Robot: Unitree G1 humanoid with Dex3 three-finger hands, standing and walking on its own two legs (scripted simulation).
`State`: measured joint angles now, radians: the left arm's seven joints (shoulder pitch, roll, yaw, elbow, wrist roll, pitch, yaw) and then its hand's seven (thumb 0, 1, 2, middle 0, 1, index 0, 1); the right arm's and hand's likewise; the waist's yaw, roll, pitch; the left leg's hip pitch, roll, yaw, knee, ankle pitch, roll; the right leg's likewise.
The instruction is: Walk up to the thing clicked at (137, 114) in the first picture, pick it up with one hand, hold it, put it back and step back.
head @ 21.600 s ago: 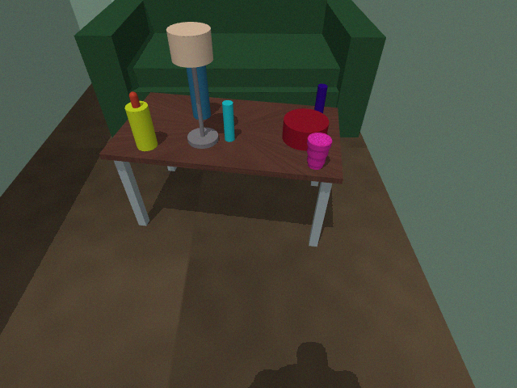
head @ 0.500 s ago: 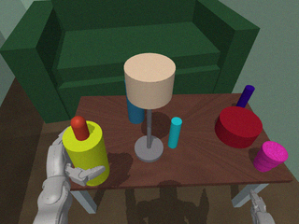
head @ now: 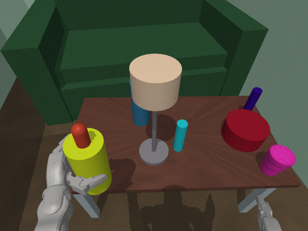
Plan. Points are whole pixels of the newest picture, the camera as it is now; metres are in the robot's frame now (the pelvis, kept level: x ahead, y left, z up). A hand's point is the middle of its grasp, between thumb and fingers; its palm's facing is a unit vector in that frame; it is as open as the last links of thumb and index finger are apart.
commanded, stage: hold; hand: left
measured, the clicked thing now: (88, 157) +0.31 +0.17 +0.07
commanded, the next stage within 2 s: crouch in 1.40 s
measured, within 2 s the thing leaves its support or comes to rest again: neither
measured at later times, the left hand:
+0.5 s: hand (87, 159) +0.32 +0.18 +0.05, palm faces +0.20 -0.98 -0.02, open 11.5 cm
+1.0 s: hand (84, 152) +0.32 +0.18 +0.08, palm faces +0.19 -0.98 -0.01, open 11.5 cm
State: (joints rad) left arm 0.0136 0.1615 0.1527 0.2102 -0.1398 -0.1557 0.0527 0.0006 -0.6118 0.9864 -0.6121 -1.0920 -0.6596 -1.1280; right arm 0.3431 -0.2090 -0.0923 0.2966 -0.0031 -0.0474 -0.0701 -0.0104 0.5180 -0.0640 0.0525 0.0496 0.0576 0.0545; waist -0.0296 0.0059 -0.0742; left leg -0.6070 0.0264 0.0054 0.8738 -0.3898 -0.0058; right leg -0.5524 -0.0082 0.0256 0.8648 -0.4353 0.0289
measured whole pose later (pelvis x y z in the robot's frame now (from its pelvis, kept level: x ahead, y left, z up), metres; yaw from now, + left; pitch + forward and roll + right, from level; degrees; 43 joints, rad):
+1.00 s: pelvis +0.00 +0.00 +0.00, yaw +0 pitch +6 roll -1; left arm -0.04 0.17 0.16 0.21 -0.16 -0.14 0.04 0.00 -0.61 0.99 -0.61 -1.10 -0.65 -1.14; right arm 0.34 -0.20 -0.08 0.38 0.01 -0.08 -0.07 -0.01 0.51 -0.07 0.05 0.05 0.06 0.05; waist -0.03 0.02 -0.08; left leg -0.57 0.02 0.01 0.84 -0.38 0.00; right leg -0.51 -0.01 0.03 0.83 -0.43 0.03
